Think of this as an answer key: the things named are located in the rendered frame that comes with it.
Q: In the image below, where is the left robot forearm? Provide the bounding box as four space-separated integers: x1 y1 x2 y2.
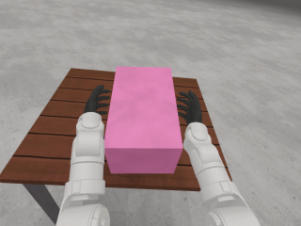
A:
55 112 105 226

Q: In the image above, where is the table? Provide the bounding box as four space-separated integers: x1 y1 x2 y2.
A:
0 68 232 225

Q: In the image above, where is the robot left upper arm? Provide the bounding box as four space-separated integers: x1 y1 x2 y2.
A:
56 203 110 226

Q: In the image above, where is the right robot forearm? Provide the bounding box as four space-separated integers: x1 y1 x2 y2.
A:
182 122 261 226

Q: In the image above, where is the carton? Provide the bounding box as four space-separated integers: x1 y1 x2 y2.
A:
104 66 183 174

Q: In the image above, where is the left robot hand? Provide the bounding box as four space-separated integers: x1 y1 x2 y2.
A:
83 85 110 115

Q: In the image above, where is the right robot hand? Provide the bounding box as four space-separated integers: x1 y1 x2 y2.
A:
176 90 202 126

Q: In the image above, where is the robot right upper arm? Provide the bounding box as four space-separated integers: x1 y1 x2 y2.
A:
205 205 260 226

